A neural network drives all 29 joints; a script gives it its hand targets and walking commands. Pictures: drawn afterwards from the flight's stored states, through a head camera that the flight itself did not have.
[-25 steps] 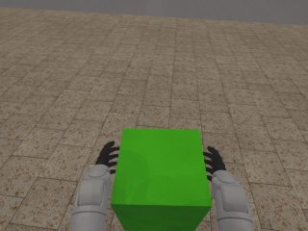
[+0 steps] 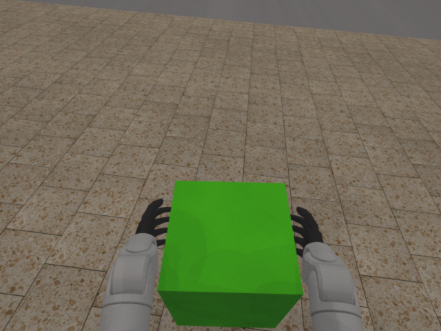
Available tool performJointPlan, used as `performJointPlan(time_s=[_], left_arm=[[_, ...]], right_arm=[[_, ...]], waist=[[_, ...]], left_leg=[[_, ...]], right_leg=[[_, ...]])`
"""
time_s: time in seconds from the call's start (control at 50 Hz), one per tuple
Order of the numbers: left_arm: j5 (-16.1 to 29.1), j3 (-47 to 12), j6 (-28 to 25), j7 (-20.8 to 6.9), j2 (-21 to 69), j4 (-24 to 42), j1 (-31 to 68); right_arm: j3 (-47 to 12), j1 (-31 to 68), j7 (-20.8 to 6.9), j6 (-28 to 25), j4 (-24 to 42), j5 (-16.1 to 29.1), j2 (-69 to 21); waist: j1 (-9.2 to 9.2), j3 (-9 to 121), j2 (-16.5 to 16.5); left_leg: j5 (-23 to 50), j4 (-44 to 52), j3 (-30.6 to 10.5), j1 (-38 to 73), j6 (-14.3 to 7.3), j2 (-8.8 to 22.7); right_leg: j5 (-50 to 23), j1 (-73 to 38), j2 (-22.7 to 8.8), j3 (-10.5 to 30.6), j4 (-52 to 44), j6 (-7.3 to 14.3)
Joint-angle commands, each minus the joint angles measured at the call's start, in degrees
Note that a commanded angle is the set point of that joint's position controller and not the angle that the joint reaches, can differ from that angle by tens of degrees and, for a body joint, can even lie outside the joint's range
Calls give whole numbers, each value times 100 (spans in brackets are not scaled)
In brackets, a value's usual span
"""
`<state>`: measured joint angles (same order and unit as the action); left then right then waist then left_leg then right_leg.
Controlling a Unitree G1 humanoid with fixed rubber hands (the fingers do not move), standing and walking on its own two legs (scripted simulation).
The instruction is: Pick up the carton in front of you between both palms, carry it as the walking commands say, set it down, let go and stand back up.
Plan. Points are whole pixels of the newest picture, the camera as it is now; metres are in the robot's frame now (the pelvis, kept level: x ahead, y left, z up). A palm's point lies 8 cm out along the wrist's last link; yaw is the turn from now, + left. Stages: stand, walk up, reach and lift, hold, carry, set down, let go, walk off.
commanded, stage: carry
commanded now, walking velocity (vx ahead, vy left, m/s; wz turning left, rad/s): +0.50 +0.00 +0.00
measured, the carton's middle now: (228, 258) +0.30 +0.00 -0.03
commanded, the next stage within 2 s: none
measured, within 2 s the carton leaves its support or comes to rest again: neither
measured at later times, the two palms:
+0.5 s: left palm (179, 165) +0.50 +0.13 +0.03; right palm (300, 172) +0.52 -0.17 +0.01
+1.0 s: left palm (184, 121) +0.65 +0.13 +0.05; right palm (292, 129) +0.66 -0.16 +0.04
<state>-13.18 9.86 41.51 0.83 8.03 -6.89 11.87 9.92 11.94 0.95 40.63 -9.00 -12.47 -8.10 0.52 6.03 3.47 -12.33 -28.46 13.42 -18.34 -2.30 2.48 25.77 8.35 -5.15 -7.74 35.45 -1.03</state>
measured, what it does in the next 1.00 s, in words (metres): walks ahead: right foot, then left foot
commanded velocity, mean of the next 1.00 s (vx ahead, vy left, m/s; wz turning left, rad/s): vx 0.11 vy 0.00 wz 0.00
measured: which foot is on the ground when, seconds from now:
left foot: down 0.00-0.38, up 0.40-0.62, down 0.64-1.00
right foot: up 0.00-0.34, down 0.36-1.00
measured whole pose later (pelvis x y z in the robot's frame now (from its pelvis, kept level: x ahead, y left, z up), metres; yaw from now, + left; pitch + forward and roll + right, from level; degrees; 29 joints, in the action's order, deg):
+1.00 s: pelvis +0.37 -0.02 +0.01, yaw +2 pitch +4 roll +0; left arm -12.7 9.4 41.5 0.8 8.0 -8.3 11.2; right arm 9.3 10.5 1.2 42.4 -8.0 -12.9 -7.8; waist 0.1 6.9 0.0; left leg -15.7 -31.1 9.6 -14.9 0.2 3.1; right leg 18.6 10.9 -4.0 -10.8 29.5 -0.9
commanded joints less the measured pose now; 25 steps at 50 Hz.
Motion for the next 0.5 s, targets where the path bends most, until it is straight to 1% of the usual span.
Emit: performJointPlan(time_s=[0.0, 0.02, 0.04, 0.06, 0.08, 0.12, 0.18, 0.22, 0.24, 0.26, 0.28, 0.3, 0.32, 0.34, 0.36, 0.38, 0.4, 0.42, 0.44, 0.46, 0.48], left_arm=[[1436, -3457, -208, -1188, 5149, 326, 2098], [1487, -3490, -246, -1175, 5218, 461, 2128], [1498, -3531, -278, -1152, 5210, 583, 2139], [1505, -3628, -305, -1117, 5173, 737, 2183], [1516, -3688, -300, -1080, 5105, 851, 2226], [1556, -3756, -243, -1022, 4936, 1050, 2236], [1522, -3731, -98, -982, 4666, 1063, 1958], [1430, -3587, -15, -986, 4496, 895, 1774], [1356, -3462, 7, -989, 4398, 772, 1692], [1279, -3322, 11, -996, 4325, 610, 1625], [1216, -3161, -3, -1012, 4284, 383, 1552], [1157, -3042, -22, -1043, 4309, 222, 1561], [1138, -2906, -52, -1068, 4246, 23, 1500], [1145, -2808, -111, -1086, 4344, -141, 1527], [1258, -2861, -197, -1114, 4609, -80, 1573], [1394, -3025, -311, -1165, 4857, 184, 1685], [1470, -3246, -395, -1191, 5032, 320, 1954], [1518, -3382, -458, -1217, 5129, 402, 1997], [1525, -3390, -521, -1246, 5171, 389, 2026], [1508, -3406, -551, -1266, 5200, 364, 1980], [1469, -3401, -593, -1278, 5199, 262, 1890]], right_arm=[[-3375, 2332, -1176, -178, 956, 1433, -5053], [-3529, 2523, -1173, -208, 1093, 1541, -5077], [-3699, 2623, -1181, -248, 1173, 1623, -5066], [-3845, 2782, -1181, -283, 1341, 1740, -5038], [-3924, 2827, -1176, -279, 1411, 1786, -4980], [-3980, 2789, -1151, -237, 1506, 1787, -4788], [-3830, 2324, -1103, -88, 1369, 1652, -4520], [-3544, 1901, -1067, 9, 1133, 1430, -4336], [-3358, 1721, -1050, 40, 984, 1294, -4242], [-3189, 1663, -1036, 55, 858, 1168, -4168], [-3109, 1717, -1021, 51, 763, 1074, -4152], [-3051, 1714, -1008, 42, 611, 1005, -4167], [-2995, 1760, -1006, 33, 536, 997, -4174], [-3028, 1768, -1031, -19, 533, 1034, -4338], [-3180, 1853, -1048, -112, 708, 1164, -4505], [-3464, 2024, -1069, -187, 947, 1326, -4780], [-3547, 2082, -1105, -221, 894, 1338, -4960], [-3637, 2210, -1136, -287, 894, 1445, -5083], [-3699, 2304, -1148, -363, 874, 1475, -5155], [-3761, 2301, -1143, -435, 836, 1470, -5199], [-3794, 2302, -1134, -514, 866, 1449, -5153]], waist=[[-217, 1491, -480], [-198, 1392, -437], [-187, 1286, -580], [-199, 1191, -860], [-186, 1131, -1018], [-171, 985, -1097], [-168, 809, -1234], [-179, 740, -1357], [-165, 688, -1353], [-90, 694, -1229], [-8, 814, -975], [60, 1122, -722], [109, 1492, 455], [74, 1654, 1469], [59, 1721, 925], [64, 1786, 510], [78, 1688, 363], [50, 1646, 273], [47, 1598, 324], [40, 1616, 418], [46, 1697, 495]], left_leg=[[1893, 1278, -2885, 3307, -1005, 2106], [1117, 1548, -2537, 2913, -814, 1990], [733, 1741, -2243, 2743, -661, 1875], [656, 1864, -2059, 2628, -609, 1770], [507, 1951, -1847, 2539, -581, 1657], [451, 2028, -1449, 2405, -541, 1485], [1073, 1959, -935, 2194, -420, 1331], [1270, 1816, -746, 2152, -345, 1273], [1604, 1578, -600, 2113, -286, 1216], [2055, 1082, -331, 1984, -171, 1081], [2675, 249, 4, 1753, 21, 828], [2325, -691, 121, 1072, 261, 608], [704, -2198, 126, -237, 534, 119], [-1822, -3196, -330, -1234, 539, -241], [-2122, -3479, -909, -1385, 422, -13], [-2044, -3337, -1102, -1226, 349, 194], [-1929, -2766, -1198, -988, 320, 355], [-1749, -1962, -1164, -636, 326, 380], [-1549, -1427, -972, -369, 379, 253], [-1427, -1019, -860, -184, 396, 150], [-1252, -716, -773, 24, 412, 87]], right_leg=[[606, 3278, -64, 593, 2343, 115], [264, 3020, -188, 602, 1872, 119], [-136, 2900, -176, 483, 1553, 107], [-467, 2835, -113, 331, 1262, 87], [-787, 2737, -86, 249, 966, 58], [-1256, 2543, -33, 74, 428, 13], [-1862, 2050, 110, -237, -273, -3], [-2071, 1746, 152, -381, -581, 24], [-2138, 1538, 190, -473, -751, 36], [-2269, 1103, 313, -645, -1051, 51], [-2261, 381, 488, -801, -1320, 105], [-2538, -716, 247, -518, -1313, 200], [-3846, -1806, -1010, 1247, -1341, 624], [-5328, -2261, -1866, 2557, -1631, 1288], [-5957, -2166, -2050, 2383, -1688, 1489], [-6002, -1862, -1838, 1823, -1626, 1259], [-5712, -1466, -1750, 1430, -1617, 1100], [-5085, -1104, -1444, 938, -1769, 872], [-4702, -819, -1233, 604, -1865, 771], [-4476, -715, -1142, 454, -1855, 753], [-4317, -717, -1147, 410, -1806, 793]])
